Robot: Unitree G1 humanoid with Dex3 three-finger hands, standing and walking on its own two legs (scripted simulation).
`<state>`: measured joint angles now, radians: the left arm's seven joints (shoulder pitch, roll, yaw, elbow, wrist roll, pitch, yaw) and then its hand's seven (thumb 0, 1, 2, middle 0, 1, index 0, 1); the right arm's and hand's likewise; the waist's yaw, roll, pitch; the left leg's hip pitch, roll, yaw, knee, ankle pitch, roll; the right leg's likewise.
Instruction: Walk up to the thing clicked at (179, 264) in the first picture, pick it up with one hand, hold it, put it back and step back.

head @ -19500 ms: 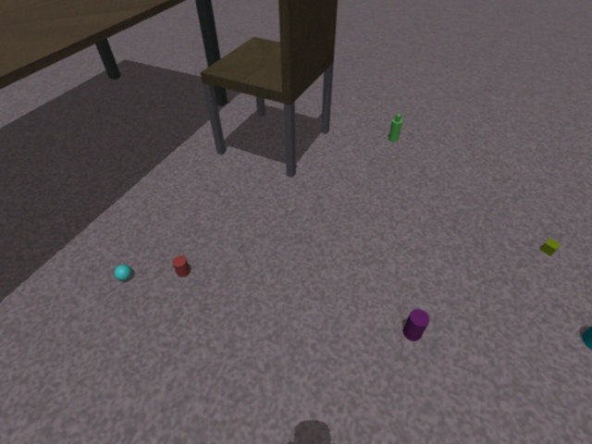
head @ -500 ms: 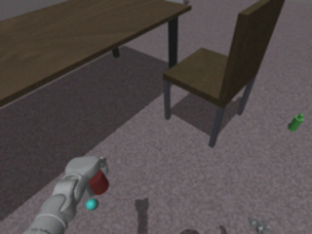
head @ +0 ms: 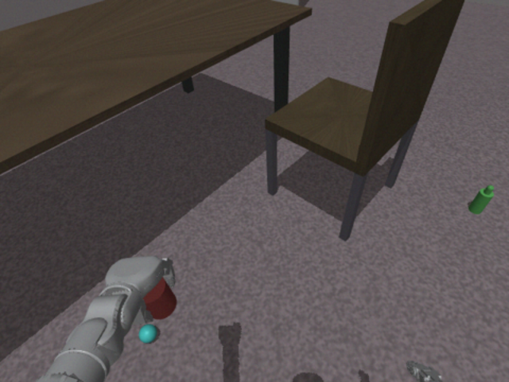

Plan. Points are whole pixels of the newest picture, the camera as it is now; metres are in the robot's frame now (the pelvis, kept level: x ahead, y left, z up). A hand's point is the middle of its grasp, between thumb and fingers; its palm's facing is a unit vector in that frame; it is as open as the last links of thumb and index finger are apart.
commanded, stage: crouch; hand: left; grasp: from above
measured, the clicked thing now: (156, 296) +0.30 +0.21 -0.06
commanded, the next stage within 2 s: lower in 2.00 s
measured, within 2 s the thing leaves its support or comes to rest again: neither
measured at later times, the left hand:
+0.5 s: hand (154, 319) +0.29 +0.23 -0.13, palm faces -0.48 +0.01 -0.88, open 8.6 cm
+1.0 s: hand (182, 331) +0.35 +0.25 -0.39, palm faces -0.47 +0.01 -0.88, open 8.6 cm
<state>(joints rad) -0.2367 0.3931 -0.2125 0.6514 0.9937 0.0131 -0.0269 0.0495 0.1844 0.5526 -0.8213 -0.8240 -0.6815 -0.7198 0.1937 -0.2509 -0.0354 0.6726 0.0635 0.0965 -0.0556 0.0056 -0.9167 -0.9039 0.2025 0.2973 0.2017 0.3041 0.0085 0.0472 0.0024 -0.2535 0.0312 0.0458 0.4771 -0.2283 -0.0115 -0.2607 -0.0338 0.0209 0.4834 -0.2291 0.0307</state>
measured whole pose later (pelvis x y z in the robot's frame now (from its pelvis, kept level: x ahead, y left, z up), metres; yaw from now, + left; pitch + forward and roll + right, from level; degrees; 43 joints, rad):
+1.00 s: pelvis -0.06 +0.01 -0.24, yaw +0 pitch +34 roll -4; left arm -0.73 0.49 -0.01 1.26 1.18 -0.08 0.36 0.05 0.18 0.55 -0.80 -0.81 -0.69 -0.71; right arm 0.22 -0.23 -0.05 0.75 -0.06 -0.02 0.00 0.00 -0.91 -0.90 0.21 0.30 0.20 0.30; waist -0.16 0.05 -0.19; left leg -1.74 0.04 -0.05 1.75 -0.61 0.00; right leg -1.70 -0.02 0.00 1.71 -0.61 0.04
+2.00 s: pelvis -0.08 +0.00 -0.42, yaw -4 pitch +35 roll -7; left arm -0.95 0.72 0.11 1.46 1.28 -0.20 0.40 0.05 0.18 0.55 -0.87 -0.78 -0.69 -0.71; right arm 0.16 -0.26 0.02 0.77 -0.14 -0.06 0.13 0.00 -0.92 -0.90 0.20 0.30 0.20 0.30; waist -0.22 0.00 -0.06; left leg -2.27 0.02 -0.14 2.33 -0.68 -0.02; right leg -2.20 0.00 -0.04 2.26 -0.67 0.05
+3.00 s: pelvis -0.07 +0.00 -0.47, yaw -9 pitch +31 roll -11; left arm -0.98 0.88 0.19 1.62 1.33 -0.25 0.54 0.04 0.18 0.56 -0.94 -0.76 -0.70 -0.69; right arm 0.11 -0.30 0.14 0.75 -0.23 -0.11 0.19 0.00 -0.91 -0.90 0.20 0.30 0.20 0.30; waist -0.30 -0.07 0.07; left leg -2.37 0.01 -0.23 2.54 -0.72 -0.04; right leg -2.28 0.03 -0.10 2.41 -0.68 0.06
